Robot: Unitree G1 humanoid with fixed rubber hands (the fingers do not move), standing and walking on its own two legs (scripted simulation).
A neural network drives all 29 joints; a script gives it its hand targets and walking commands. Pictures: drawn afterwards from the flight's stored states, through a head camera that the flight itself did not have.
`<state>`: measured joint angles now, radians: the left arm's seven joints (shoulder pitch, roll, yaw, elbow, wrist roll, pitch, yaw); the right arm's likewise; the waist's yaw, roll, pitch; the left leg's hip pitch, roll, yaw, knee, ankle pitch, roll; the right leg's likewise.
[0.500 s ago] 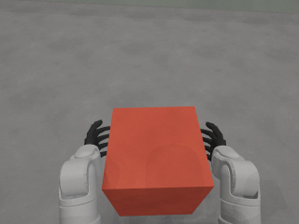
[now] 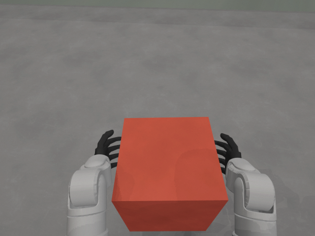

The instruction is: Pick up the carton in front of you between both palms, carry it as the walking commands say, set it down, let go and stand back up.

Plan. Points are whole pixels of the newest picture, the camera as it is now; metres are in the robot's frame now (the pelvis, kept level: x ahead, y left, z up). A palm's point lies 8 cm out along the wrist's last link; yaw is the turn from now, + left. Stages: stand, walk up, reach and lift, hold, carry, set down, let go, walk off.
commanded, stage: carry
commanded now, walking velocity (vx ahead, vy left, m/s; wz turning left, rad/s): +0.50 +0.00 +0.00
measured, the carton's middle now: (166, 177) +0.26 +0.00 -0.02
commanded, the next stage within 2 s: none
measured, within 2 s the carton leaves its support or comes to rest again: neither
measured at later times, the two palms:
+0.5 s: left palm (113, 70) +0.59 +0.17 +0.07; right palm (204, 71) +0.57 -0.12 +0.08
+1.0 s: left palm (125, 45) +0.70 +0.14 +0.09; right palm (209, 48) +0.68 -0.15 +0.09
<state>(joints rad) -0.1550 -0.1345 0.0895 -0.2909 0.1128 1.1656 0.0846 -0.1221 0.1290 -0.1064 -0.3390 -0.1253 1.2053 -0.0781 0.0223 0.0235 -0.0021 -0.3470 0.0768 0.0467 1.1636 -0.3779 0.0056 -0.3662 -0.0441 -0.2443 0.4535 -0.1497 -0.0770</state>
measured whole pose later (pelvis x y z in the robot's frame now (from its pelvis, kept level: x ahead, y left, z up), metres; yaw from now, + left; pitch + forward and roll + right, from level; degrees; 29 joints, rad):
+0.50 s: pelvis +0.30 +0.04 +0.00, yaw -4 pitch +3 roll +0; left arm -0.19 -0.14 0.13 -0.37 0.12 1.21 0.08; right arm -0.18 0.14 -0.10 -0.35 -0.11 1.21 -0.09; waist 0.00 -0.05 0.01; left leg -0.36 0.03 0.25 0.38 -0.08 0.08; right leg -0.30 -0.05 -0.07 0.83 -0.51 0.03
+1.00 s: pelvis +0.43 +0.01 +0.00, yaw -2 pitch +4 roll +0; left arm -0.18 -0.14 0.12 -0.30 0.12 1.20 0.08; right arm -0.16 0.13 -0.11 -0.32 -0.13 1.23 -0.08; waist 0.00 0.00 -0.11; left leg -0.24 0.07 0.20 0.52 -0.32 0.00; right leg -0.21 -0.06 -0.15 0.50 -0.34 0.01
